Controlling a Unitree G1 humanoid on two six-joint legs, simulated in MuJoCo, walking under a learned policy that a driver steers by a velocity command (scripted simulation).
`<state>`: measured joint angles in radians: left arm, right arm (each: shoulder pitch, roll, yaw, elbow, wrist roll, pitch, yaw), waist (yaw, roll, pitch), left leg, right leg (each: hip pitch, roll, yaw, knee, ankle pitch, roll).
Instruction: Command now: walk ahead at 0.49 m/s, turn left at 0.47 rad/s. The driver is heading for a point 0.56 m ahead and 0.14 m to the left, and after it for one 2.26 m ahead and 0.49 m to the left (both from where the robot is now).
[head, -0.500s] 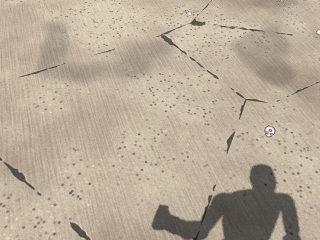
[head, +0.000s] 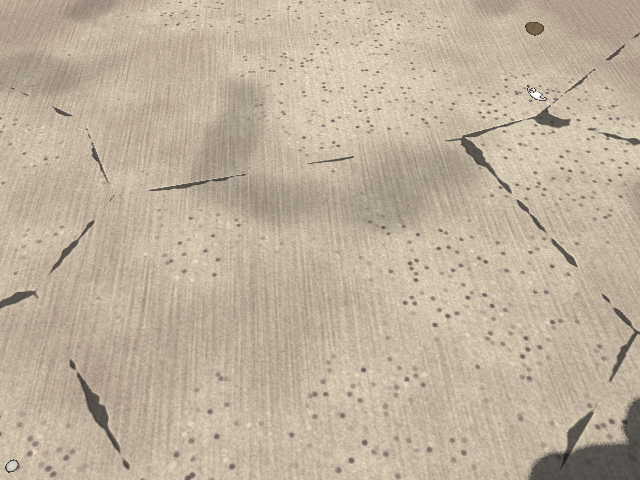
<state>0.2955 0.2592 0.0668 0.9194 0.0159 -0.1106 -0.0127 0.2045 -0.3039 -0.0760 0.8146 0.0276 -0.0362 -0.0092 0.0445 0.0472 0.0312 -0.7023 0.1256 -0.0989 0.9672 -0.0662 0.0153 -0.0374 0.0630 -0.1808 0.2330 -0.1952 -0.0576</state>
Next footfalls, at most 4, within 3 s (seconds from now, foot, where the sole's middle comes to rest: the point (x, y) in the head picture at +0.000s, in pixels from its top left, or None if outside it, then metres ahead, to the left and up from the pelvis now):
0.24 left None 0.31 0.15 -0.78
0.72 right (334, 416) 0.64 0.03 -0.78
1.24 left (188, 352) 0.78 0.38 -0.78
1.70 right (270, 257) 1.08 0.21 -0.78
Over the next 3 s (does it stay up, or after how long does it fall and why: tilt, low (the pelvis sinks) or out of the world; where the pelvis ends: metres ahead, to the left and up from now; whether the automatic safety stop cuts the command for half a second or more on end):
stays up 1.04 0.33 -0.01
